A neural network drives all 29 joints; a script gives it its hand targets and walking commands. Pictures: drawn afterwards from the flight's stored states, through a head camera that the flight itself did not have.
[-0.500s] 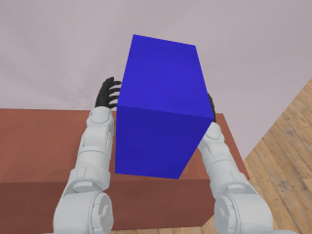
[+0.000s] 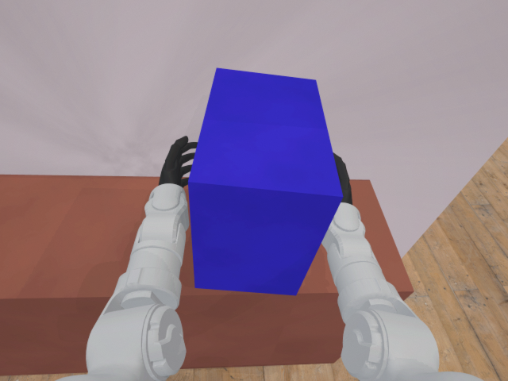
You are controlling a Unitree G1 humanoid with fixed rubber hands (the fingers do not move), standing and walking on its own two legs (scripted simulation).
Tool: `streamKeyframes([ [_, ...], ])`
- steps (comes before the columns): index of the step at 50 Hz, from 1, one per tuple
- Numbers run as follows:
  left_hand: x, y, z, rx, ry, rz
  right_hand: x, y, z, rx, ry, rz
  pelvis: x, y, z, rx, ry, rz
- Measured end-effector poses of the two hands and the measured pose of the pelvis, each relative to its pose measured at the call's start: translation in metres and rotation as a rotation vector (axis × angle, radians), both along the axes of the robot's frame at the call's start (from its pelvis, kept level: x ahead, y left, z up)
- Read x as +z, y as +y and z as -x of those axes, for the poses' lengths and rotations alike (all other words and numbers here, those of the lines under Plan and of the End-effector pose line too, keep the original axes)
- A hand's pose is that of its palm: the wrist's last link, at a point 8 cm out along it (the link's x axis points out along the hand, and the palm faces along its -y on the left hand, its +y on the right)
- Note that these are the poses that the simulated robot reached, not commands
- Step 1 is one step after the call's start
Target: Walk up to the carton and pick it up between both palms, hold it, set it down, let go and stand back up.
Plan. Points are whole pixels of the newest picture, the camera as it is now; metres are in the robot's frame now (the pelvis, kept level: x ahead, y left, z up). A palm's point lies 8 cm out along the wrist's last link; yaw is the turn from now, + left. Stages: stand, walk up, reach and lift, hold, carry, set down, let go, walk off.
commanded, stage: set down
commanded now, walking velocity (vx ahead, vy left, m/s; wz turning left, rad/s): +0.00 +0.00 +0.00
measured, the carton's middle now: (256, 182) +0.45 +0.00 +0.06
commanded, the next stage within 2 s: none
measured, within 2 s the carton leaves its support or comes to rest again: rests again in 1.10 s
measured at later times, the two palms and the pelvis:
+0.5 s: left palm (180, 189) +0.42 +0.13 +0.07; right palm (337, 205) +0.40 -0.14 +0.06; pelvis +0.01 +0.00 +0.00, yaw -1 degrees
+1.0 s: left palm (182, 198) +0.42 +0.13 +0.04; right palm (333, 211) +0.40 -0.14 +0.04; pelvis +0.01 +0.00 +0.00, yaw -1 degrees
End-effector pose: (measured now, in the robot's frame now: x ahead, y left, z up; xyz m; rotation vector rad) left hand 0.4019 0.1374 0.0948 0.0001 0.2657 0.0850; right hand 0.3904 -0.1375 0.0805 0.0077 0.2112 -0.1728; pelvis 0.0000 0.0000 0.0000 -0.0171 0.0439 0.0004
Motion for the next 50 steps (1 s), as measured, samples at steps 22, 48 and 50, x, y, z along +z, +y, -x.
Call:
streamKeyframes([
  [22,-0.024,-0.006,-0.013,-0.019,0.033,-0.004,-0.022,-0.006,-0.008,-0.013,0.03,0.011,-0.001,0.003,-0.005,-0.015,0.079,0.0],
  [48,-0.054,-0.007,-0.016,-0.018,0.021,-0.01,-0.045,-0.007,-0.013,-0.006,0.016,0.031,-0.003,0.003,-0.007,-0.017,0.161,-0.001],
  [50,-0.054,-0.007,-0.016,-0.018,0.019,-0.011,-0.045,-0.007,-0.012,-0.007,0.014,0.032,-0.003,0.003,-0.006,-0.017,0.163,-0.002],
])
